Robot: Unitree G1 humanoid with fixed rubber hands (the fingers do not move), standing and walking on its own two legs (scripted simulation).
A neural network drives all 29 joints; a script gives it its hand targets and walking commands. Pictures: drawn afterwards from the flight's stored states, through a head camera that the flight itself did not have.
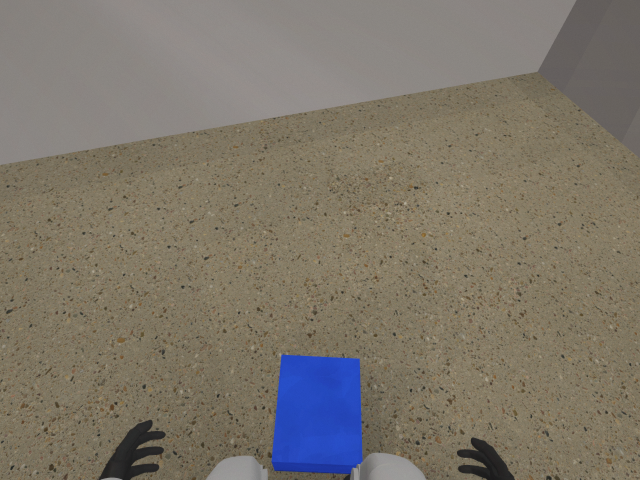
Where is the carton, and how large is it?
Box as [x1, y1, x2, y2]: [272, 355, 362, 473]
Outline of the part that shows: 281,355 272,451 272,463 274,469 290,471 350,473 351,468 355,467 357,463 360,463 362,461 359,359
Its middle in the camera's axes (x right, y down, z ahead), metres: -0.01 +0.47 +1.05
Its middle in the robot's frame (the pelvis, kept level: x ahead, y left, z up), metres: +0.31 -0.05 -0.66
